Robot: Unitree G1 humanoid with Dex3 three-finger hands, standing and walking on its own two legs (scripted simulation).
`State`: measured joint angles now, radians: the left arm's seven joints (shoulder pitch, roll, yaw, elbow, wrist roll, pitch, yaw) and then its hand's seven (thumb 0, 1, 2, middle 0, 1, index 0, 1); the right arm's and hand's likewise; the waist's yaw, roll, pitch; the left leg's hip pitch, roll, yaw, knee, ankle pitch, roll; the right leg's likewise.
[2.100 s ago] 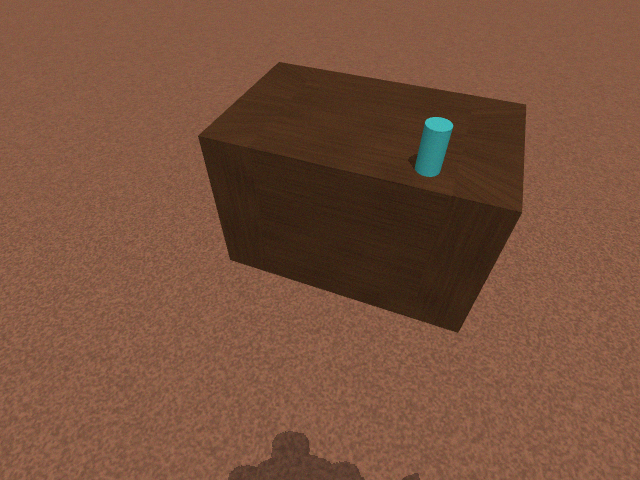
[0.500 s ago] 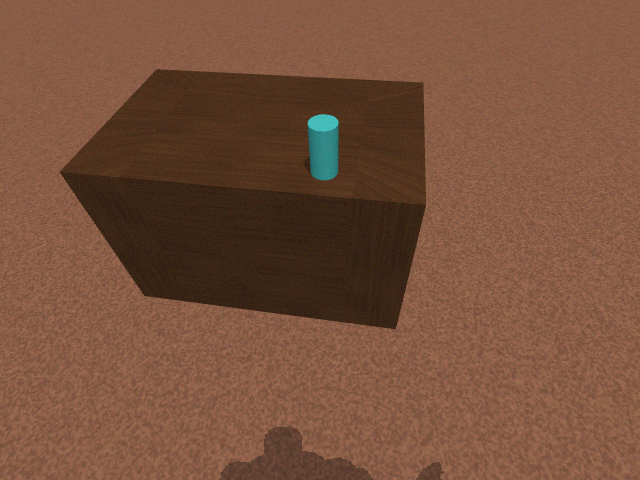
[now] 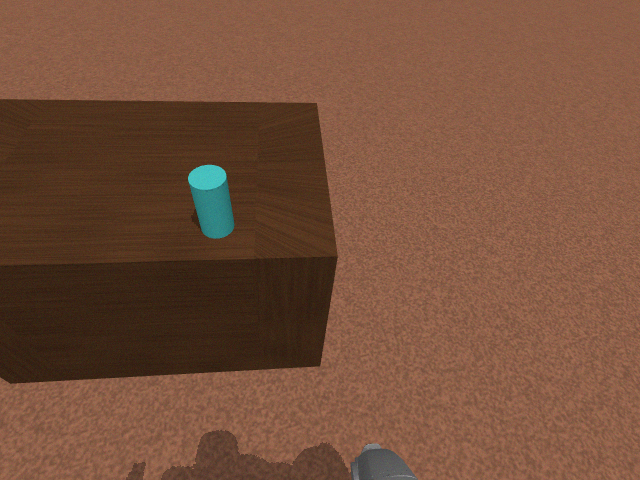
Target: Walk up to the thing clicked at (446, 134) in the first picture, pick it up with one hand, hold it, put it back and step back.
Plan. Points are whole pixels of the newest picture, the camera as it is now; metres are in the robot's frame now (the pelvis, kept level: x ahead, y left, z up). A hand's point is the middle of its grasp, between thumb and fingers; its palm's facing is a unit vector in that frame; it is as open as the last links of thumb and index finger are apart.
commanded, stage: walk up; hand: left
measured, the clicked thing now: (212, 203) +0.65 +0.17 -0.10
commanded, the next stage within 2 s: stand in 1.80 s
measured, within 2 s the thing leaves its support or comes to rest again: neither
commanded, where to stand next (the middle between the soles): +0.24 -0.04 m, yaw -1 degrees
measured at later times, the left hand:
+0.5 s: hand (173, 442) +0.22 +0.19 -0.14, palm faces -0.06 -0.92 -0.38, open 7.4 cm
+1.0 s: hand (167, 401) +0.28 +0.21 -0.14, palm faces -0.04 -0.90 -0.44, open 7.4 cm
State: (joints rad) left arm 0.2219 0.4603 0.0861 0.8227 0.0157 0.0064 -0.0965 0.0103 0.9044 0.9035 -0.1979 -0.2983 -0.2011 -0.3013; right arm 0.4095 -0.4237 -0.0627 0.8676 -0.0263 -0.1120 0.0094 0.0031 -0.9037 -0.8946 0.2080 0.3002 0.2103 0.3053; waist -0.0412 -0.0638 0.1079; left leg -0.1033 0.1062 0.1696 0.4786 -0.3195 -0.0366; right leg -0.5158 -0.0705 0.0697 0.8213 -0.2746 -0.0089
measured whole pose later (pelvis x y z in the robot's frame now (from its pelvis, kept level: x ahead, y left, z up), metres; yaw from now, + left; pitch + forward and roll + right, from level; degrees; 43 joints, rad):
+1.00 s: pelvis +0.18 -0.07 -0.01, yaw -3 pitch -3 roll +0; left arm 0.15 0.39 0.02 0.98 0.02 -0.04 0.01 0.01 0.90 0.90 -0.20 -0.30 -0.21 -0.30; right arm 0.11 -0.40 -0.04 0.97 -0.01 0.01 0.03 0.00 -0.91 -0.89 0.20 0.30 0.21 0.30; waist 0.02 0.05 0.09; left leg -0.35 0.03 0.04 0.64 -0.23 0.00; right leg -0.24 -0.03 -0.02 0.67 -0.38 0.01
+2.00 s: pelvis +0.20 -0.06 +0.01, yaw -2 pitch -2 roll +0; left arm 0.10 0.36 0.01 1.13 0.01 -0.02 -0.01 0.01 0.90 0.90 -0.20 -0.30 -0.20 -0.30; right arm 0.08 -0.34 -0.01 1.13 -0.01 -0.01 0.02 0.00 -0.91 -0.89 0.20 0.30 0.21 0.30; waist 0.00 -0.01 0.05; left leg -0.21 0.00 0.03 0.36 -0.12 0.01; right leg -0.08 -0.04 -0.04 0.35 -0.24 0.03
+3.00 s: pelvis +0.22 -0.07 +0.01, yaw -2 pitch -2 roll +0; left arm 0.12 0.35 0.00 1.13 0.01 -0.01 -0.01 0.01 0.90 0.90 -0.20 -0.30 -0.20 -0.30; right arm 0.08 -0.34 0.01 1.15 -0.01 -0.01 0.00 0.00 -0.91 -0.89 0.20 0.30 0.21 0.30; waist 0.00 0.00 0.04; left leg -0.17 0.02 0.03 0.34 -0.13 -0.01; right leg -0.03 -0.02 -0.03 0.30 -0.24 0.02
